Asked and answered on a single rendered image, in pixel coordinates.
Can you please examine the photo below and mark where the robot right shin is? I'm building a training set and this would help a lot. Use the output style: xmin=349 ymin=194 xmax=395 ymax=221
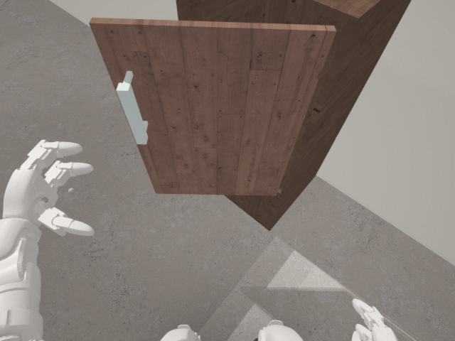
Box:
xmin=268 ymin=320 xmax=283 ymax=326

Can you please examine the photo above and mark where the right robot hand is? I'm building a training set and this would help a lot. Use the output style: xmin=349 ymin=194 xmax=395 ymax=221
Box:
xmin=352 ymin=298 xmax=398 ymax=341

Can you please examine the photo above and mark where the robot left forearm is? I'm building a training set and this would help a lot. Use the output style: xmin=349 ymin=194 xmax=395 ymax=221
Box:
xmin=0 ymin=217 xmax=43 ymax=341

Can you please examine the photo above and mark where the handle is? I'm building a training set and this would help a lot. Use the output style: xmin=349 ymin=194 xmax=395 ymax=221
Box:
xmin=116 ymin=71 xmax=148 ymax=144

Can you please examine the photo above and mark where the cupboard door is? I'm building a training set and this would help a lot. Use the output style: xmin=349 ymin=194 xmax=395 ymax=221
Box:
xmin=89 ymin=18 xmax=336 ymax=196

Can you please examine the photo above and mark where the right robot thigh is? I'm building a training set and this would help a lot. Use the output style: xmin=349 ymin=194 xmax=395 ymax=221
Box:
xmin=258 ymin=325 xmax=303 ymax=341

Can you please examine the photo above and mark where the left robot hand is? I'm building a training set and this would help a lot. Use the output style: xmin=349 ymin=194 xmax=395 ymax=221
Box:
xmin=3 ymin=140 xmax=95 ymax=236

